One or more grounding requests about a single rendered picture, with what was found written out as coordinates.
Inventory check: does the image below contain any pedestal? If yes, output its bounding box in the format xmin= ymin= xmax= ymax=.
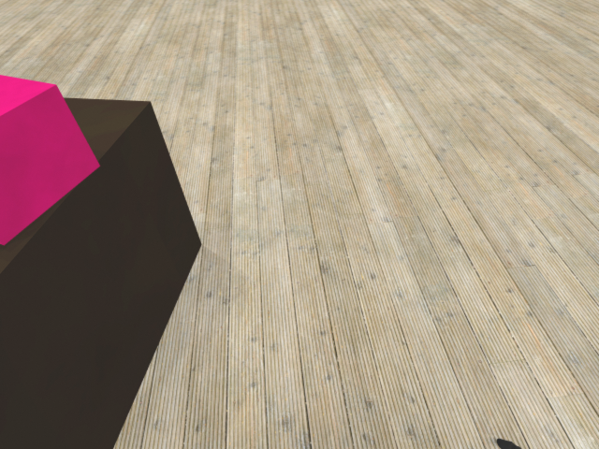
xmin=0 ymin=98 xmax=202 ymax=449

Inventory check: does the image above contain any carton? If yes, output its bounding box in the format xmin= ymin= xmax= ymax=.
xmin=0 ymin=75 xmax=100 ymax=245

